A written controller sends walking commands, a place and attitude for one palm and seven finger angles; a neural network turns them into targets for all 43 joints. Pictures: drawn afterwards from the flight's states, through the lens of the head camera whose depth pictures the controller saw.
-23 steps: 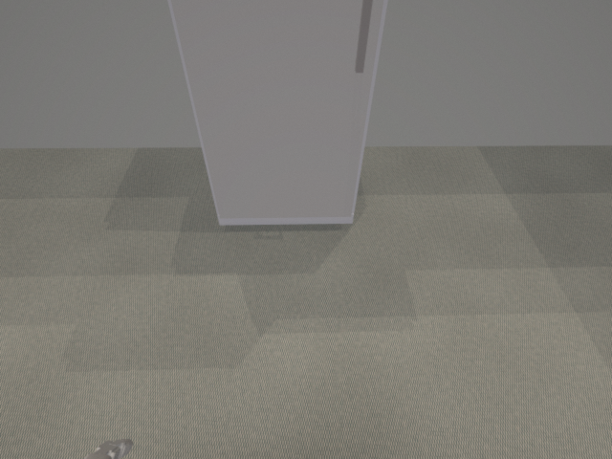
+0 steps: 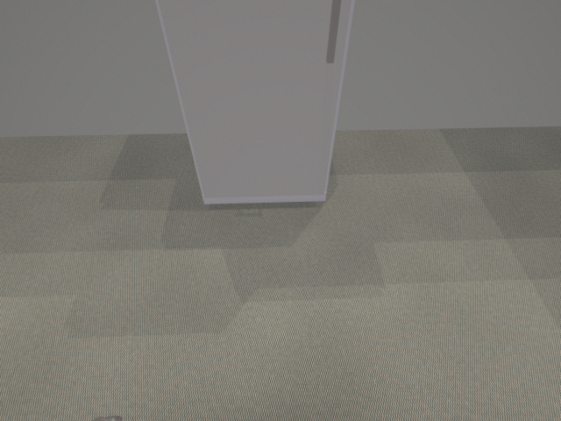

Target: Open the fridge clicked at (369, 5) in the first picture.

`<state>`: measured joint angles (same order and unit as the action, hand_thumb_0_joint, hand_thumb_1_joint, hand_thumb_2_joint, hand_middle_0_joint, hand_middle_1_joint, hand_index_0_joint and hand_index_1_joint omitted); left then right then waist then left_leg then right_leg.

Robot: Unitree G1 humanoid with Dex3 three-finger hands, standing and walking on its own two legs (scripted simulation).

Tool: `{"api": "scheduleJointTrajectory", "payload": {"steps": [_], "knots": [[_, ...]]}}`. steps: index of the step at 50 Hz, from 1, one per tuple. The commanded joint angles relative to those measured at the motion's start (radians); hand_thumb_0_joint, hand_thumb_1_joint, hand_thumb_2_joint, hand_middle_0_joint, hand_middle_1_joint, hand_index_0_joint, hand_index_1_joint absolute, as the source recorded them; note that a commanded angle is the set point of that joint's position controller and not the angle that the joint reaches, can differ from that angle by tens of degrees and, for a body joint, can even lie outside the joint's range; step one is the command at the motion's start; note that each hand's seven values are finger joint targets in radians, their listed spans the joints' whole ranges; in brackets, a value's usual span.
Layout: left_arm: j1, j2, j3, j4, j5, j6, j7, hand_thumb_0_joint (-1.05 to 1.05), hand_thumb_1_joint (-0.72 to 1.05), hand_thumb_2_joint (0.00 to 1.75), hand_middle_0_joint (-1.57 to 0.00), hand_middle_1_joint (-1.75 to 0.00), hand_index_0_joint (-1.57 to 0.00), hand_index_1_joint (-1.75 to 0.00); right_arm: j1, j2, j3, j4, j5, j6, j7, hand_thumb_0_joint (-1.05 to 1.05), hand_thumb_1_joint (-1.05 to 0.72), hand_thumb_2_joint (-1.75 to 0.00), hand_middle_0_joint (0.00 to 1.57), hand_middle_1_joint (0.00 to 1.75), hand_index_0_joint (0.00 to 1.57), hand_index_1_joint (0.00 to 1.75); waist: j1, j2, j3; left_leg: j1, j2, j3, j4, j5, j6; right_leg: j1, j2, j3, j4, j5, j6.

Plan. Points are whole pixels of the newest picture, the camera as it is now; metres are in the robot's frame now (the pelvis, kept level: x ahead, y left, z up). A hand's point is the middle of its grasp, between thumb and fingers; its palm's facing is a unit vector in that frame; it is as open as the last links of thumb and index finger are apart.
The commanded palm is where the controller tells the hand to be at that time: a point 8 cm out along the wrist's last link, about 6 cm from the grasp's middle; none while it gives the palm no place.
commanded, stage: stand and wait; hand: right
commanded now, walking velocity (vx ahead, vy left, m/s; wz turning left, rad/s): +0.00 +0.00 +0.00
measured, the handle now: (335, 3) +1.17 -0.09 +0.15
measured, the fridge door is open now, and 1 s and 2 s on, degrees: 0 0 0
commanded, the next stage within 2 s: look at it before walking up in 0.36 s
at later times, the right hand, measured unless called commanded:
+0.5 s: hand out of the picture +0.08 -0.24 -0.15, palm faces -0.03 +0.94 -0.33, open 7.4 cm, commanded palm none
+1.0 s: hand out of the picture +0.07 -0.24 -0.15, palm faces -0.03 +0.94 -0.33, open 7.4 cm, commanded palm none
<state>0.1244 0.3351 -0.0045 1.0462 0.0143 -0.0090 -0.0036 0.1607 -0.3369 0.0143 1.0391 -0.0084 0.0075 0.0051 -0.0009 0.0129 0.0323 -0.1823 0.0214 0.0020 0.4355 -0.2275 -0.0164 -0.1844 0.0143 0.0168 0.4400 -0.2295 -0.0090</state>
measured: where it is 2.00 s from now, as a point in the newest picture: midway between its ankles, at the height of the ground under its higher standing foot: (285, 405)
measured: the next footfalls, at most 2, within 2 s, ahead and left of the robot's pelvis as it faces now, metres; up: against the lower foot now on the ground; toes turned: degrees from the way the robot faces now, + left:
left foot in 1.80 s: +0.39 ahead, +0.12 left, +0.00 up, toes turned +7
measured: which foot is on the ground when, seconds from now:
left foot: down 0.00-1.00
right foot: down 0.00-1.00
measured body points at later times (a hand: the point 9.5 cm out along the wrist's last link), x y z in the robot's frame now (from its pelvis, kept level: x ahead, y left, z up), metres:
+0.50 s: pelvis +0.00 +0.00 +0.00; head +0.00 +0.00 +0.45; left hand +0.08 +0.30 -0.13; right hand +0.08 -0.29 -0.13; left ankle +0.01 +0.13 -0.74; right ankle +0.01 -0.11 -0.74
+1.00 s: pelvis +0.01 +0.01 +0.00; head +0.01 +0.01 +0.45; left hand +0.09 +0.30 -0.13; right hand +0.07 -0.29 -0.13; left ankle +0.01 +0.13 -0.74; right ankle +0.01 -0.11 -0.74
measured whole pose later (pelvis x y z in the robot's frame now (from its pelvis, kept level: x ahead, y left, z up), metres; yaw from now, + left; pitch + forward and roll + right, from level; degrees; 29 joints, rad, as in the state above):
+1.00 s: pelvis +0.01 +0.01 +0.00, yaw +0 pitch -2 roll +0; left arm 0.12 0.34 -0.01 1.11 0.01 -0.01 0.00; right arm 0.15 -0.34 0.01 1.09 -0.01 0.00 0.00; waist 0.00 0.01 0.03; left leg -0.14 0.01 0.01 0.37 -0.20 -0.01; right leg -0.14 0.01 0.02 0.37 -0.20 0.00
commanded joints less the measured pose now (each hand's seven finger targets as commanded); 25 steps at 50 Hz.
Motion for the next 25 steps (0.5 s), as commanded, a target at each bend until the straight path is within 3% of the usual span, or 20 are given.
{"api": "scheduleJointTrajectory", "payload": {"steps": [1,25], "knots": [[-0.058,0.203,0.046,-0.059,-0.004,-0.026,0.012,0.00,0.90,0.90,-0.20,-0.30,-0.20,-0.30,-0.053,-0.203,-0.048,-0.064,-0.002,-0.030,-0.014,0.00,-0.90,-0.90,0.20,0.30,0.20,0.30,0.000,-0.024,-0.085,0.034,0.100,-0.087,-0.078,0.079,0.045,0.008,-0.119,0.095,-0.091,0.119,-0.029],[-0.045,0.206,0.042,-0.010,-0.006,-0.025,0.011,0.00,0.90,0.90,-0.20,-0.30,-0.20,-0.30,-0.061,-0.206,-0.048,-0.030,-0.004,-0.031,-0.015,0.00,-0.90,-0.90,0.20,0.30,0.20,0.30,-0.003,-0.004,-0.050,0.031,0.102,-0.093,-0.114,0.061,0.042,0.009,-0.123,0.102,-0.125,0.112,-0.023]]}}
